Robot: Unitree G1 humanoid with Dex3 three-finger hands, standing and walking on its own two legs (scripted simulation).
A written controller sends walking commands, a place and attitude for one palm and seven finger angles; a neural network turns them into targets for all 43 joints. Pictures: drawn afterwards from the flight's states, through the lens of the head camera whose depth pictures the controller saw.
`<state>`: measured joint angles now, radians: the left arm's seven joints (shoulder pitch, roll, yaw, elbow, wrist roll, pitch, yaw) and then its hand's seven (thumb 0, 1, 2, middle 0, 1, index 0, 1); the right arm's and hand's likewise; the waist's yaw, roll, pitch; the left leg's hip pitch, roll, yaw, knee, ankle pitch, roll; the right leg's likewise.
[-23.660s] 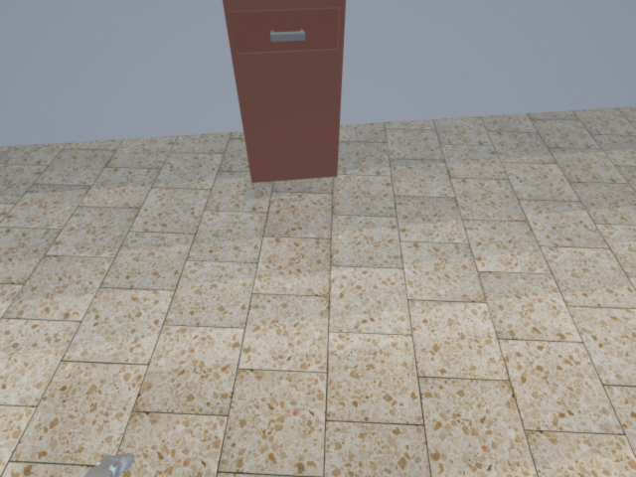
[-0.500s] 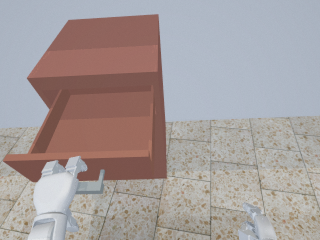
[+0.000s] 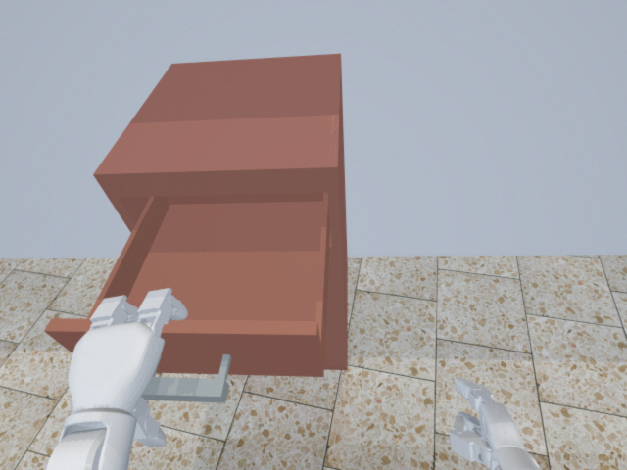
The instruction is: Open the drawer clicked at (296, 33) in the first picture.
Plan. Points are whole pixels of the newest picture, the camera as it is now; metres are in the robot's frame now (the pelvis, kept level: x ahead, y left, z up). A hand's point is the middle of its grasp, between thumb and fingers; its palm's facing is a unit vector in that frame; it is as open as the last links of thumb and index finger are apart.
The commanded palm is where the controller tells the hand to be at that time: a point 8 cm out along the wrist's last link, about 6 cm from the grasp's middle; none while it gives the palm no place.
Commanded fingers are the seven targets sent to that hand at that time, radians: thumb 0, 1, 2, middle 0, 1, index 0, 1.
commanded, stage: lift the hand off the handle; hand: left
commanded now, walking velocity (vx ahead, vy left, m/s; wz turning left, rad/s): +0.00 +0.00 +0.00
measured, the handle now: (186, 374) +0.24 +0.23 -0.05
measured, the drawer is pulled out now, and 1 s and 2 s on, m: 0.27 0.27 0.27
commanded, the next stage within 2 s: draw the hand back to the body in 0.40 s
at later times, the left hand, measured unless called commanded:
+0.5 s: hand (126, 376) +0.18 +0.23 +0.10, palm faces +0.04 -0.14 -0.99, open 13.9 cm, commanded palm +0.15 +0.22 +0.16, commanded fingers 0.00 -0.50 0.30 -0.30 -1.20 -0.30 -1.20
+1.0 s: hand (99, 382) +0.17 +0.24 +0.11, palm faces +0.03 -0.09 -1.00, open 13.8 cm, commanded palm +0.14 +0.25 +0.17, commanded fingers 0.00 -0.50 0.30 -0.30 -1.20 -0.30 -1.20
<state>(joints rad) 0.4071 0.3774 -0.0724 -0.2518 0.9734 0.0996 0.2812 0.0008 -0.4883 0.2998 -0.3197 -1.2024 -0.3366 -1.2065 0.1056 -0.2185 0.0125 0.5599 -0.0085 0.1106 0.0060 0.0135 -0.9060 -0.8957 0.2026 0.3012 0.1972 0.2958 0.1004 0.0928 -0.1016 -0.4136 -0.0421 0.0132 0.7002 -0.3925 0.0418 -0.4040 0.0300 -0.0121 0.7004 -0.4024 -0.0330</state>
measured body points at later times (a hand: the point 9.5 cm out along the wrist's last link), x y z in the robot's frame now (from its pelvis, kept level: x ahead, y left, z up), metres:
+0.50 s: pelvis -0.01 -0.01 +0.01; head +0.00 -0.05 +0.46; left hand +0.18 +0.23 +0.15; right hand +0.22 -0.21 -0.08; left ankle -0.02 +0.09 -0.72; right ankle -0.03 -0.10 -0.72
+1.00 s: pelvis -0.02 -0.01 +0.02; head -0.01 -0.05 +0.47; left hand +0.16 +0.25 +0.17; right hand +0.20 -0.21 -0.08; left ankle -0.02 +0.09 -0.72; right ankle -0.03 -0.10 -0.72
